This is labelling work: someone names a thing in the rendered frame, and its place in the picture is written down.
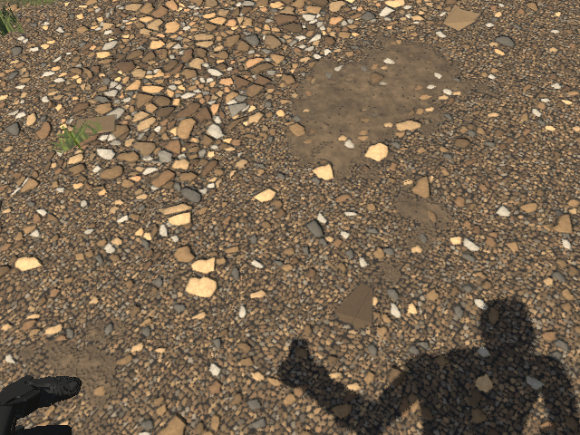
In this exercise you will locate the robot left hand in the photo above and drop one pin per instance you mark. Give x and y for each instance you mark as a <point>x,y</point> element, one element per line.
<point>26,395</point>

